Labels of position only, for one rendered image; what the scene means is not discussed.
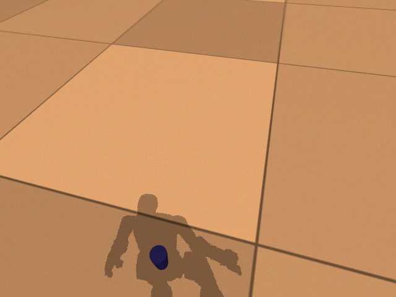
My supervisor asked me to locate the cup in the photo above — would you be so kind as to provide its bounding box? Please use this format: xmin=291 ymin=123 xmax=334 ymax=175
xmin=149 ymin=245 xmax=168 ymax=270

